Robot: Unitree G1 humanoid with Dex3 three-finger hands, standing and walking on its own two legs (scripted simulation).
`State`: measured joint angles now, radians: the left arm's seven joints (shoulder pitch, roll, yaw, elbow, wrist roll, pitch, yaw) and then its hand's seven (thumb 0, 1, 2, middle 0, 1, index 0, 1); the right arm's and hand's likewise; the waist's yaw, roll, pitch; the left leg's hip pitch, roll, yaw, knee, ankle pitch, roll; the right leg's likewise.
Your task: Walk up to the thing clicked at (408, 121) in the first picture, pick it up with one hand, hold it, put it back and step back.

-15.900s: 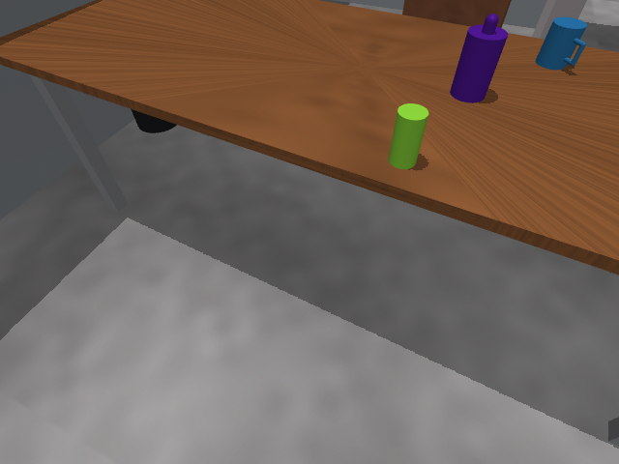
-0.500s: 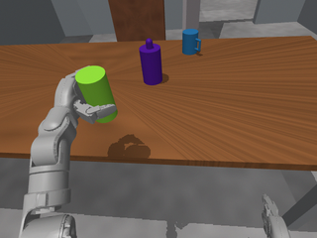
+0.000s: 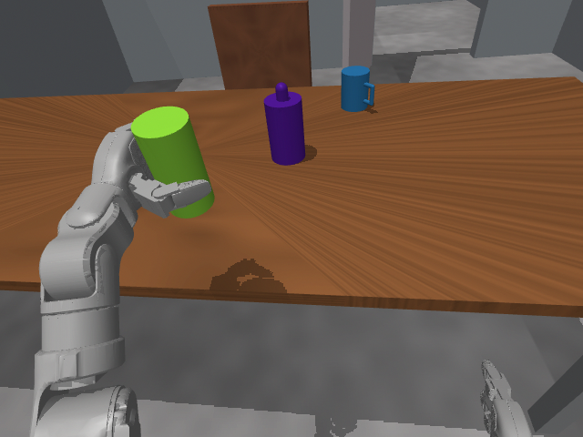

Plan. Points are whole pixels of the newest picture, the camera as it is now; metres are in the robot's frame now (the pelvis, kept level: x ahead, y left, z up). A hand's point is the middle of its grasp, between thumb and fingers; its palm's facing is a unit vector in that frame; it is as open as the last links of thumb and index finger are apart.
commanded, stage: lift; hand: left
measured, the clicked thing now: (177, 165) +0.33 +0.15 +0.27
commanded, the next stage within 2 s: hold in 0.06 s
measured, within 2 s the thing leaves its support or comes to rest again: neither
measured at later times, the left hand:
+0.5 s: hand (166, 154) +0.34 +0.16 +0.28, palm faces +0.00 -1.00 -0.02, open 9.5 cm
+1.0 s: hand (167, 157) +0.33 +0.15 +0.28, palm faces +0.01 -1.00 -0.01, open 9.6 cm
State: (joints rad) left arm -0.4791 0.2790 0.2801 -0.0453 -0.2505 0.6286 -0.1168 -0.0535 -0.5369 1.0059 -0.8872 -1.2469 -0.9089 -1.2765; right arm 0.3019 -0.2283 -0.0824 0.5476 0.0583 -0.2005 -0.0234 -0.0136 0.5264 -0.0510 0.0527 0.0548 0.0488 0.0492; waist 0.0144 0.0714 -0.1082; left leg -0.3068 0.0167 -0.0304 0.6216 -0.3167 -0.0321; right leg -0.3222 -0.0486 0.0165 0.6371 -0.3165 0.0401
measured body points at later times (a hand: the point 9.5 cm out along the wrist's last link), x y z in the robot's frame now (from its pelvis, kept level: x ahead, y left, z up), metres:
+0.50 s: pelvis +0.00 +0.00 +0.00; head -0.05 -0.04 +0.45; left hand +0.33 +0.21 +0.28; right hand +0.16 -0.25 -0.07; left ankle +0.01 +0.14 -0.73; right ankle +0.01 -0.14 -0.73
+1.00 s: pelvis -0.01 +0.00 +0.00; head -0.05 -0.04 +0.44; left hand +0.32 +0.21 +0.29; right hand +0.16 -0.25 -0.07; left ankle +0.01 +0.14 -0.73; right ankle +0.01 -0.14 -0.73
